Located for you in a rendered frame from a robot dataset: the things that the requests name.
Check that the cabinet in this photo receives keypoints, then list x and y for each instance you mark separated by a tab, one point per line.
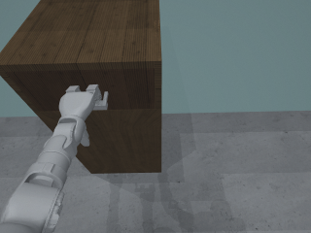
67	35

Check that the left robot forearm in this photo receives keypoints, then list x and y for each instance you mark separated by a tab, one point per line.
52	164

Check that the drawer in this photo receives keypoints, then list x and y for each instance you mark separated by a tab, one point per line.
128	89

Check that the handle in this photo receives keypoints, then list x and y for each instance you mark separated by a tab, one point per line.
102	105

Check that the robot left upper arm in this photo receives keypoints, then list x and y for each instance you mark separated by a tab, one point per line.
35	209

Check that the left robot hand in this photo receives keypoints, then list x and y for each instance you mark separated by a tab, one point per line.
80	104

